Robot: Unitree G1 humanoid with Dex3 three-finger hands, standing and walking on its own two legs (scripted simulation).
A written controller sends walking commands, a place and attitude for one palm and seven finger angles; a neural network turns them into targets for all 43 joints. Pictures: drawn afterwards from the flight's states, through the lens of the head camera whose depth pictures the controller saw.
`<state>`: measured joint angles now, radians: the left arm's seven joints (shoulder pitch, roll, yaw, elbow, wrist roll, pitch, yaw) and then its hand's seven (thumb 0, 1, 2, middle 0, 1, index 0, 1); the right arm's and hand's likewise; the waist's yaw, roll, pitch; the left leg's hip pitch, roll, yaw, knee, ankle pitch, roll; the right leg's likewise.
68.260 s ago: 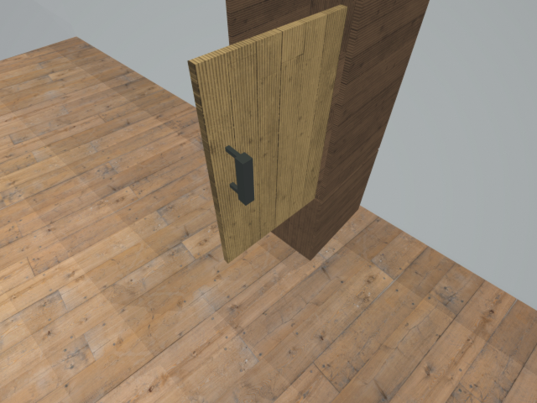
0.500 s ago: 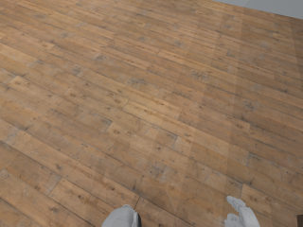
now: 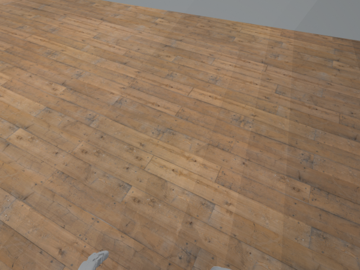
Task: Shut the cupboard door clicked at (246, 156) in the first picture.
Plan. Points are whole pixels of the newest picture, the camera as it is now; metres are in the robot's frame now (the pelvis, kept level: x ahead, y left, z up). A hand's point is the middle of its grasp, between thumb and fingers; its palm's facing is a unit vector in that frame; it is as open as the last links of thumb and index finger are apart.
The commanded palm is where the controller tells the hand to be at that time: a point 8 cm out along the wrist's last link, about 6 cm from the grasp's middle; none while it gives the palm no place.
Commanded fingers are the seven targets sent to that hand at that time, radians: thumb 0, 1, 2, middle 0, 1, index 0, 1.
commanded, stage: turn to face it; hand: left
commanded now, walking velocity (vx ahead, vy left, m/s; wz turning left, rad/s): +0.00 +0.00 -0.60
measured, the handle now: out of the picture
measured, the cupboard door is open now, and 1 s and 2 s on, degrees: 7 7 7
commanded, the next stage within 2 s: none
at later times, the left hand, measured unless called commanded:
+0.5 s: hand (93, 259) +0.17 +0.23 -0.15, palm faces -0.17 -0.96 -0.20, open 7.4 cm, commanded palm none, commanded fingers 0.00 0.90 0.90 -0.20 -0.30 -0.20 -0.30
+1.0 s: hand (131, 231) +0.24 +0.14 -0.16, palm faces -0.53 -0.82 -0.21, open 7.4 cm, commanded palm none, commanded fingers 0.00 0.90 0.90 -0.20 -0.30 -0.20 -0.30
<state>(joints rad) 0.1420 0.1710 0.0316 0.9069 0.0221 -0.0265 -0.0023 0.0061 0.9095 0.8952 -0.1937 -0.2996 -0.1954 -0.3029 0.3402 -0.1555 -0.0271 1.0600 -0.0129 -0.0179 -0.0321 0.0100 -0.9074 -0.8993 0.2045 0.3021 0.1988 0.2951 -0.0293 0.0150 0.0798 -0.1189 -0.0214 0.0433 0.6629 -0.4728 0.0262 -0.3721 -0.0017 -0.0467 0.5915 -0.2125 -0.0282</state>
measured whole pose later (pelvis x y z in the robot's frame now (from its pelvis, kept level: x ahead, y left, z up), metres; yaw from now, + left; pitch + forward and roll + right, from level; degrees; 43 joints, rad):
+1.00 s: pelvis +0.06 +0.03 +0.01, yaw -33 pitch +0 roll +0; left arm 0.19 0.22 0.06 0.87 0.03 0.06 -0.02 0.01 0.90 0.89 -0.20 -0.30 -0.20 -0.30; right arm 0.19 -0.25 -0.05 0.88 -0.01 0.05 -0.02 0.01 -0.91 -0.90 0.20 0.30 0.20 0.29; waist -0.01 -0.02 0.08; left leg -0.40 0.05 0.04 0.77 -0.39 -0.07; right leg -0.29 0.01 0.08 0.56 -0.28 0.02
